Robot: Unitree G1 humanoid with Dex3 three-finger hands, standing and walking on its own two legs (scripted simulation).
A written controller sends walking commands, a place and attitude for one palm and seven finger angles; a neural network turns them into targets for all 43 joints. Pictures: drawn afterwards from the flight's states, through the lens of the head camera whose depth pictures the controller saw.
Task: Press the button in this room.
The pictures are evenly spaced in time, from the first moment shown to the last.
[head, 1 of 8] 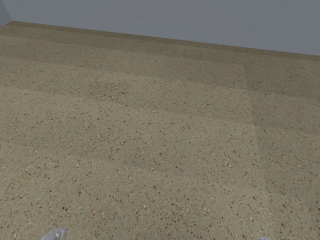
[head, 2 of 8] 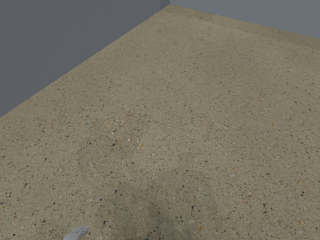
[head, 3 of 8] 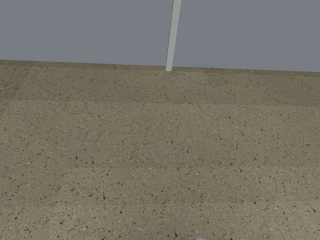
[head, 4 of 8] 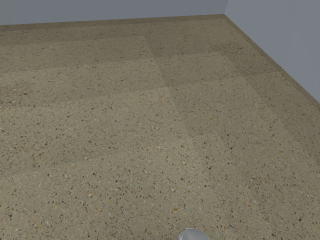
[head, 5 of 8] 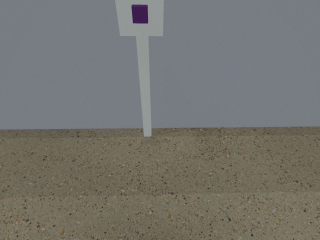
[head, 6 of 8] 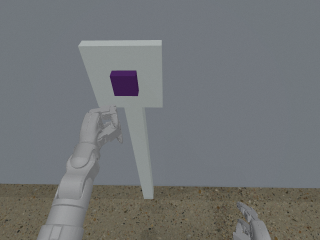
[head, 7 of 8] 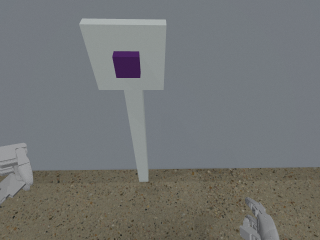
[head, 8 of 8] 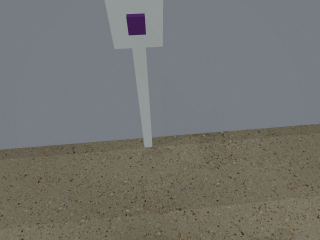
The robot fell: no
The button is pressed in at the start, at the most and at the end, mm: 0 13 0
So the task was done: yes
